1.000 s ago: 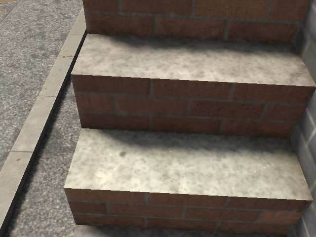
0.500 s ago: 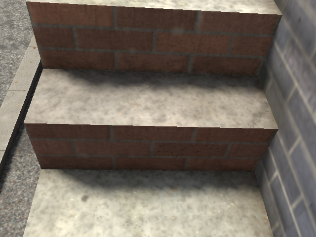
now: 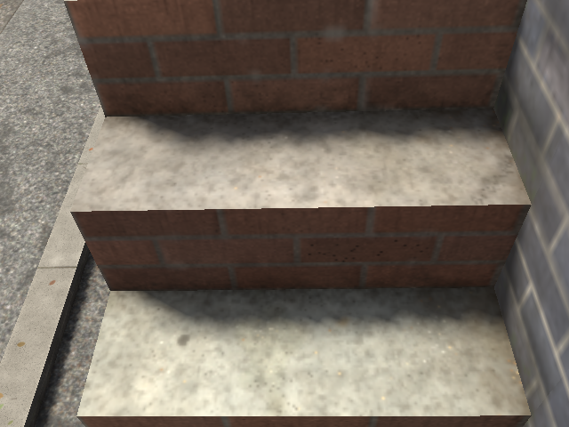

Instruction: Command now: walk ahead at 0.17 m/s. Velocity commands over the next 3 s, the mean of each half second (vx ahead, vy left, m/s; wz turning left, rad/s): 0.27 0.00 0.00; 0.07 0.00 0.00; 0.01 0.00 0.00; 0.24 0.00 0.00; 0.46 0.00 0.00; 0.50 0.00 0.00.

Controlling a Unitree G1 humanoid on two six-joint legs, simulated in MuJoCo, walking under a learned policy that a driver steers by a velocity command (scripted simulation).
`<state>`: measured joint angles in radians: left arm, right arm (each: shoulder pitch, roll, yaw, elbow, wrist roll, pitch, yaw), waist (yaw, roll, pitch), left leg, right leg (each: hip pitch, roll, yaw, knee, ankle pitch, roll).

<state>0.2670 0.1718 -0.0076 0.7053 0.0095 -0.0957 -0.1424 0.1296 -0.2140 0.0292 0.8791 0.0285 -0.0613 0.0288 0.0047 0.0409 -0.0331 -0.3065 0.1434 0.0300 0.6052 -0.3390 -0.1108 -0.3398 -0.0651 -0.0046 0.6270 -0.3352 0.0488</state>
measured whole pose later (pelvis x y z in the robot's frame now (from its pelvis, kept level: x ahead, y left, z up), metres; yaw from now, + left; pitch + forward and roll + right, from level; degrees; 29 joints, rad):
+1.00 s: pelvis +0.06 +0.01 +0.01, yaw +0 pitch +3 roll +0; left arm 0.51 0.14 -0.06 0.96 0.02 0.02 -0.17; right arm 0.21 -0.19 0.02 1.22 0.03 0.02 0.07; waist -0.04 0.01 0.00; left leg -0.15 0.12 0.09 0.47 -0.32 -0.07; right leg -0.17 -0.05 -0.07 0.46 -0.34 0.03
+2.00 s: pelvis +0.08 +0.05 +0.02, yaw +0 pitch +5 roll -2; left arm 0.43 0.17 0.02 0.90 0.05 0.01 -0.12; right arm 0.56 -0.22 -0.03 1.21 -0.08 -0.06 0.04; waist -0.11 0.08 -0.10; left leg -0.15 0.10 0.06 0.43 -0.37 0.01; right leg -0.89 0.10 -0.01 2.28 -0.76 -0.22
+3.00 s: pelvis +0.04 +0.08 +0.00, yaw +1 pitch +1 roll +1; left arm 0.25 0.18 0.03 0.77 -0.01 0.02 0.09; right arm 0.43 -0.14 -0.02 0.94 -0.06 -0.11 0.02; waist 0.02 -0.07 -0.07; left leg -0.11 0.01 0.11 0.51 -0.40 0.02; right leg -1.10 0.11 -0.01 2.38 -0.43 -0.03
